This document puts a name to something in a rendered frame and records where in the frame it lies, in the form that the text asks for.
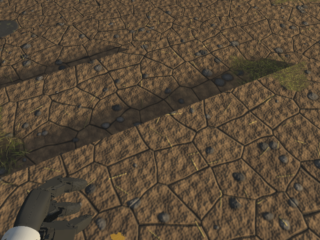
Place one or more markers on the robot left forearm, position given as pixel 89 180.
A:
pixel 21 233

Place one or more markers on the left robot hand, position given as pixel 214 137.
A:
pixel 38 211

